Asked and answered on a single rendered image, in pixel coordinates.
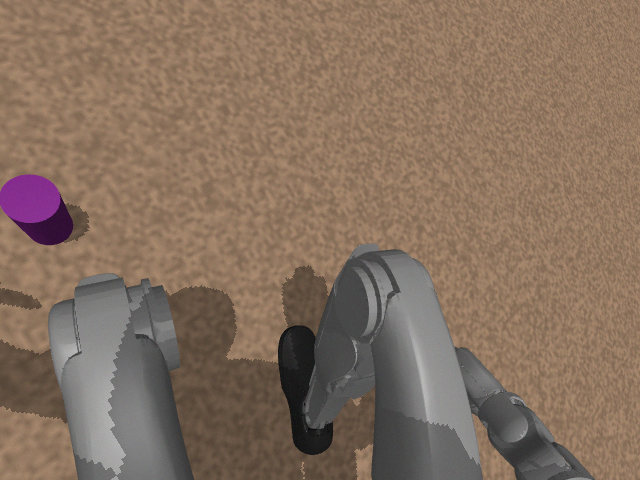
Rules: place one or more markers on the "right robot foot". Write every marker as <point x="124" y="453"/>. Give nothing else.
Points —
<point x="296" y="363"/>

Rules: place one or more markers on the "right robot arm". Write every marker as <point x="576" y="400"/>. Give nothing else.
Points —
<point x="517" y="433"/>

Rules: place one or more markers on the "right robot hand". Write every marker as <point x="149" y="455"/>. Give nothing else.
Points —
<point x="480" y="383"/>

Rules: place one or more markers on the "can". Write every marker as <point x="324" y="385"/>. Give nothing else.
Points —
<point x="36" y="206"/>

